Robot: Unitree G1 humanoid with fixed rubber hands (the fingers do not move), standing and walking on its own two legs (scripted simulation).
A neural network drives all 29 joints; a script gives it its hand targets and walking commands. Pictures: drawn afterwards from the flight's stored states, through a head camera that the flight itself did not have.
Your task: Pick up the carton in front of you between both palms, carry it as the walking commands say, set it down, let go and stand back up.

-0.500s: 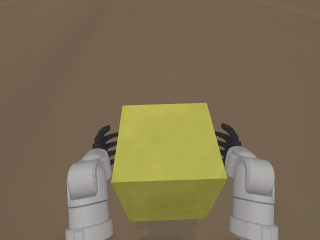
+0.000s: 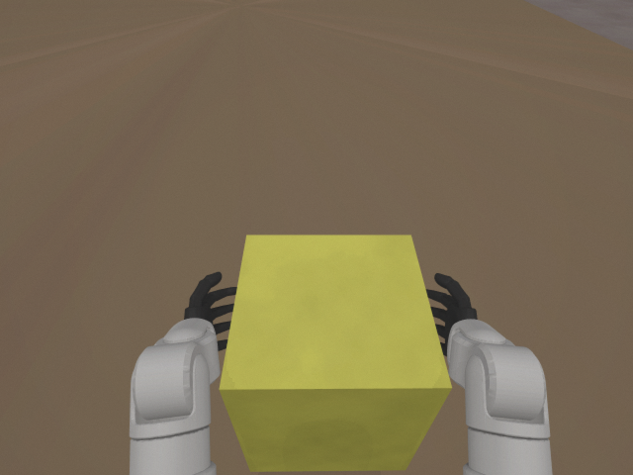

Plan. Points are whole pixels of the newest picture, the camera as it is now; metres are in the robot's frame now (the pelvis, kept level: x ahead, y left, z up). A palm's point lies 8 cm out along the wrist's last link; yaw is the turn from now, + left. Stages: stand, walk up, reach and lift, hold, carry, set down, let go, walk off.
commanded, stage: carry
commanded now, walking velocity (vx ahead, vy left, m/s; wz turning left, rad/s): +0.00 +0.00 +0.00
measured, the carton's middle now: (328, 356) +0.28 +0.00 +0.02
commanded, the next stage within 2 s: hold in 1.58 s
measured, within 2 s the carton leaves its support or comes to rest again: neither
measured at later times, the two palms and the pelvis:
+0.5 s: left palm (219, 340) +0.26 +0.13 +0.08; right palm (473, 341) +0.26 -0.17 +0.08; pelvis +0.00 -0.02 -0.01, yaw +0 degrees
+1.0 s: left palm (218, 389) +0.22 +0.13 +0.04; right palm (475, 391) +0.22 -0.17 +0.04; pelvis -0.05 -0.02 +0.00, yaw +0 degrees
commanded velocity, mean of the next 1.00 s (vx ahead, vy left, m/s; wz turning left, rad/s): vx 0.00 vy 0.00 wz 0.00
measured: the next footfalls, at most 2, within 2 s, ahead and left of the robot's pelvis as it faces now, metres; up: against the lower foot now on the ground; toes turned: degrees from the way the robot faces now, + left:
none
